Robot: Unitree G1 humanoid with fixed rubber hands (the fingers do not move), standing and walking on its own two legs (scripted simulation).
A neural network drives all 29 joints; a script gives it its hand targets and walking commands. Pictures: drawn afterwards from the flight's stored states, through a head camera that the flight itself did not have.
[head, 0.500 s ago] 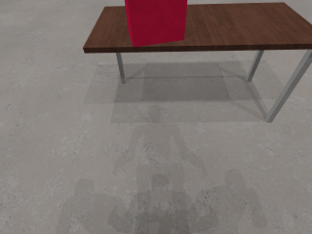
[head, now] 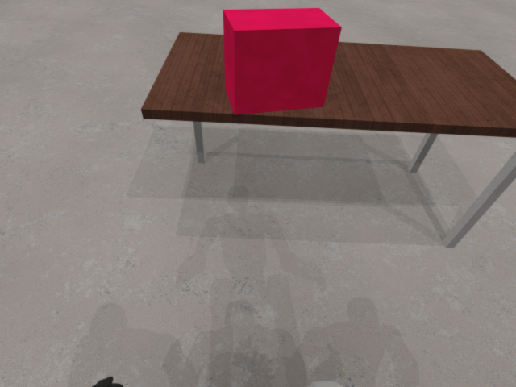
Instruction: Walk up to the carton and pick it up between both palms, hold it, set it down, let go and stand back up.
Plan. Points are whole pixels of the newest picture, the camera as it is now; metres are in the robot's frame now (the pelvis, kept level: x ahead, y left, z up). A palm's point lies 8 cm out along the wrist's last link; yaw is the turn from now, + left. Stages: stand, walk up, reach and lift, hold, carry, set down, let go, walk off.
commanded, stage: walk up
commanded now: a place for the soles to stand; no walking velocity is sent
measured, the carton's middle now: (276, 61) +0.99 -0.03 +0.07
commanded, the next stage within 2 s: none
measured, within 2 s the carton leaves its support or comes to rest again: neither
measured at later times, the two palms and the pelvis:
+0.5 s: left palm out of the picture +0.17 +0.27 -0.09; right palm (448, 347) +0.24 -0.32 -0.11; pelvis +0.14 -0.03 -0.01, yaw +0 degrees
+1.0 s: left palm (136, 263) +0.39 +0.27 -0.10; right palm (440, 291) +0.33 -0.33 -0.07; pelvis +0.26 -0.02 -0.01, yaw -1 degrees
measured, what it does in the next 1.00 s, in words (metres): walks ahead: right foot, then left foot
